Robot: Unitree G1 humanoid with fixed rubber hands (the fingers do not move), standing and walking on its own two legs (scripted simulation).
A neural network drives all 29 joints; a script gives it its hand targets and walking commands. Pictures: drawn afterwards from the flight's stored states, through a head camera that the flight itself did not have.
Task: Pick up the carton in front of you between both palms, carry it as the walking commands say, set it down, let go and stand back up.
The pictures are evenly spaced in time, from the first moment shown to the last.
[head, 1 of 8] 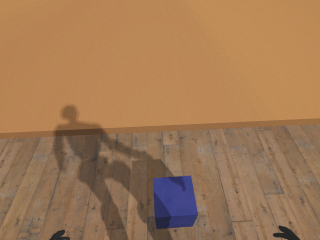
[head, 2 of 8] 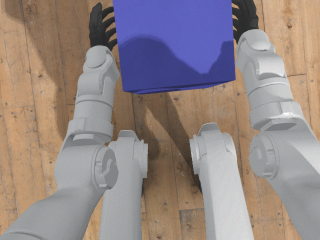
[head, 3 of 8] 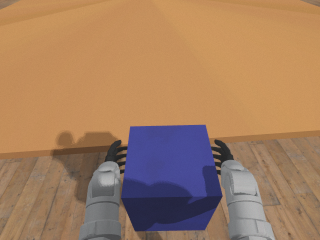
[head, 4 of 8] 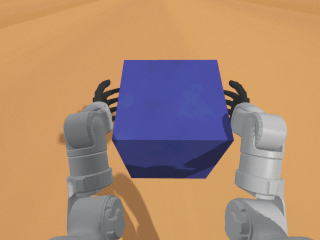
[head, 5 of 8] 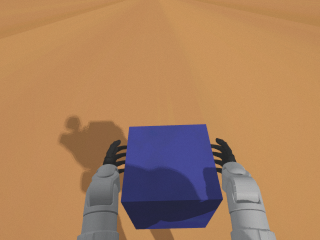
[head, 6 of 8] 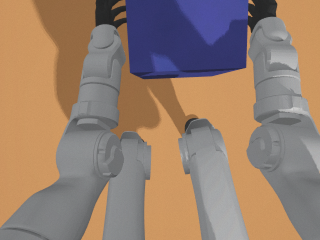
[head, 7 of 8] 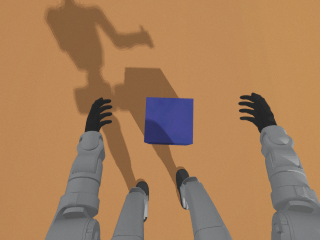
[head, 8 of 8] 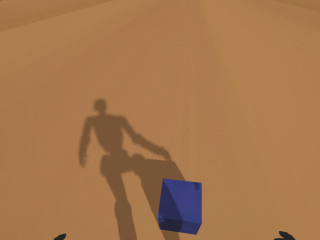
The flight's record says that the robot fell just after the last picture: no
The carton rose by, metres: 0.83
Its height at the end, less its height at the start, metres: +0.08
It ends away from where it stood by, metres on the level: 2.07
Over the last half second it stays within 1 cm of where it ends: yes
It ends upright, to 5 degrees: yes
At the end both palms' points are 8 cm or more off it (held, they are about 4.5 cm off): yes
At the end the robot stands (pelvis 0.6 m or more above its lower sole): yes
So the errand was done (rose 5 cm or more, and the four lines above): yes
